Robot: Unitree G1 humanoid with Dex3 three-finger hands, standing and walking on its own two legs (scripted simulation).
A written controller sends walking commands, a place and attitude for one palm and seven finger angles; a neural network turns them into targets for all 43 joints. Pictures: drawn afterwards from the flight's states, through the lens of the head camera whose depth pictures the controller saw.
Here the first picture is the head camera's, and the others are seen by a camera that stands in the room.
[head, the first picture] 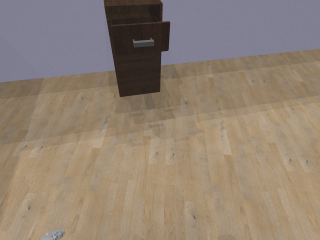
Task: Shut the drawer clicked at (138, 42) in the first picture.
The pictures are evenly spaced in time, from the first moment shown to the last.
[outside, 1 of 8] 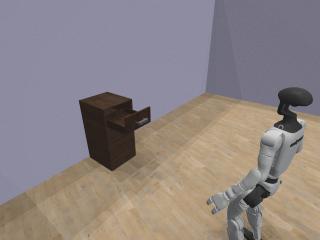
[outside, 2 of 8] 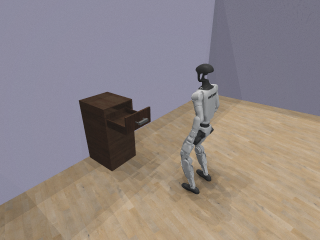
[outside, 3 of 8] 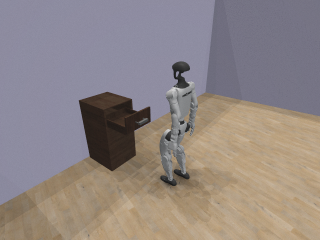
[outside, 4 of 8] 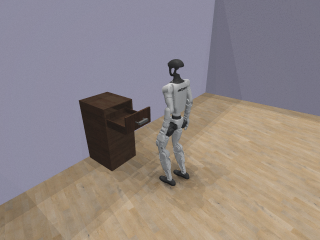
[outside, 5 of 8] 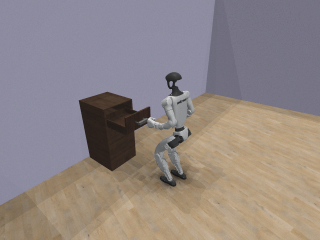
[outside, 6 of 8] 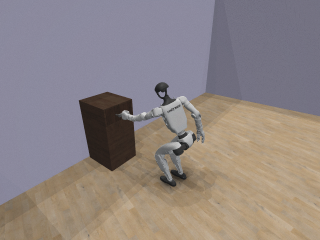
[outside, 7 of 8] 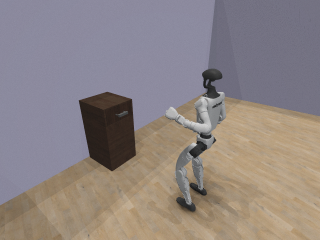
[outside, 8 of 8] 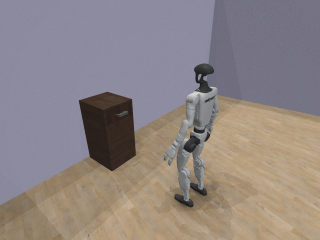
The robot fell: no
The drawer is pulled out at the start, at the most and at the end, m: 0.30 0.30 0.00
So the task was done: yes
